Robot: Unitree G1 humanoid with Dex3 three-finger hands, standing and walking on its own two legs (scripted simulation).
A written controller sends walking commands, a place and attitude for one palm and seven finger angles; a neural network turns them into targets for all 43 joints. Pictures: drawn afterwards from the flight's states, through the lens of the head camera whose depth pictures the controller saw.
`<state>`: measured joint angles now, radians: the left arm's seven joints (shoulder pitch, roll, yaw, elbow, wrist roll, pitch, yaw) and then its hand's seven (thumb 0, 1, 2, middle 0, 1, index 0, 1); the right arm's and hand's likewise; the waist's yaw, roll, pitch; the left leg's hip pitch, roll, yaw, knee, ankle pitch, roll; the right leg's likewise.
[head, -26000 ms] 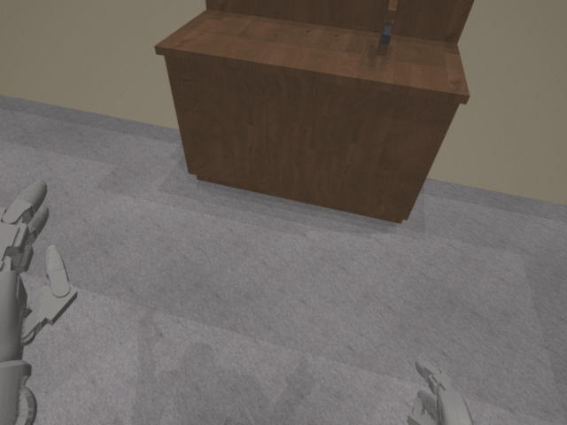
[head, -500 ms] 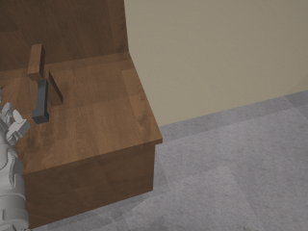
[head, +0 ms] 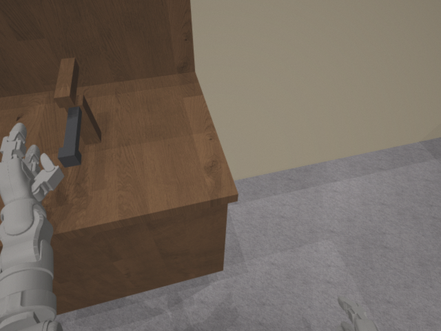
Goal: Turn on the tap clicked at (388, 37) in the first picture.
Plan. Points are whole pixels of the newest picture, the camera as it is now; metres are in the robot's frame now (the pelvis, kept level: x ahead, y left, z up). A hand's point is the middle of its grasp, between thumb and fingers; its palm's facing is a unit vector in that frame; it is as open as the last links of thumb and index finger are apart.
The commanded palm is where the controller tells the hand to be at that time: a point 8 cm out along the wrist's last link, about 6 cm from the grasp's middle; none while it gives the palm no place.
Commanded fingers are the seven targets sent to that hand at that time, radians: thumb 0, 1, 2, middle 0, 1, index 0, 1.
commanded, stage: reach beside the lever's end, fingers flat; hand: left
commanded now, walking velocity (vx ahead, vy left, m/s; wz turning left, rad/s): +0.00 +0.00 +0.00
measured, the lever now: (70, 156) +0.39 +0.31 +0.09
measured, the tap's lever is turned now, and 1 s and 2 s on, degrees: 0 3 27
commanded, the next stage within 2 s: push the lever round in 0.22 s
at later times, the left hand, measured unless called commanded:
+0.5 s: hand (49, 173) +0.35 +0.33 +0.09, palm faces +0.54 -0.84 -0.08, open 7.8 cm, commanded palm +0.31 +0.36 +0.09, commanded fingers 0.00 0.90 0.90 -0.15 -0.15 -0.15 -0.15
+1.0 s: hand (67, 170) +0.36 +0.30 +0.09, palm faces +0.51 -0.86 -0.06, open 7.8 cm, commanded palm +0.31 +0.33 +0.09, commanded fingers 0.00 0.90 0.90 -0.15 -0.15 -0.15 -0.15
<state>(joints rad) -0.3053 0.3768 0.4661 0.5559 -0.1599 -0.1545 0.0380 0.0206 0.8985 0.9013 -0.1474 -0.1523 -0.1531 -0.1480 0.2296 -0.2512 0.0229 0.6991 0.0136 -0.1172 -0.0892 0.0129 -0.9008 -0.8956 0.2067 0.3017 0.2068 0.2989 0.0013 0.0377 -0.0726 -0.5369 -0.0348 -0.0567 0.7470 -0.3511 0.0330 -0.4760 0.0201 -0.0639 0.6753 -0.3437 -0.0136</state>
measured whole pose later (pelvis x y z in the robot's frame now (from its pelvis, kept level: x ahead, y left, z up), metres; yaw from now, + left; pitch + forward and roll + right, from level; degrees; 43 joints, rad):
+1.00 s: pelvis +0.01 +0.00 +0.00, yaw -1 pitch +8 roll -2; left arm -0.21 0.32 0.45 0.46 -0.16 -0.18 0.08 0.02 0.90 0.90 -0.15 -0.15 -0.15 -0.15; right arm 0.27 -0.24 0.00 0.70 0.01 -0.07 -0.06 0.01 -0.90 -0.90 0.21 0.30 0.21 0.30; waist 0.00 0.04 -0.09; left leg -0.51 -0.02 -0.04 0.75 -0.38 0.03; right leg -0.45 0.03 -0.05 0.67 -0.36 -0.01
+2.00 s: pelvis +0.01 -0.02 +0.00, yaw -1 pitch +8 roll -1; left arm -0.36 0.16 0.35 0.52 -0.01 -0.13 0.53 0.02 0.90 0.90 -0.15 -0.15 -0.16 -0.15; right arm 0.24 -0.23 -0.01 0.73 -0.02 0.00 -0.04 0.01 -0.90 -0.90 0.20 0.30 0.20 0.30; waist -0.02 0.05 -0.11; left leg -0.51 -0.01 -0.05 0.75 -0.37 0.01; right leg -0.47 0.04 -0.06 0.69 -0.37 -0.04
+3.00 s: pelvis +0.01 -0.03 -0.01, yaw +0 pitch +14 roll -1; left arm -0.81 0.11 0.45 0.96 0.15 -0.11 0.91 0.02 0.90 0.90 -0.15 -0.15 -0.15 -0.15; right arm 0.29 -0.21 -0.04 0.79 -0.11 0.06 0.04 0.01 -0.90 -0.90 0.20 0.30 0.20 0.30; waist -0.10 0.05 -0.15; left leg -0.67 -0.01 -0.06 0.81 -0.39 0.00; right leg -0.62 0.04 -0.07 0.77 -0.40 -0.05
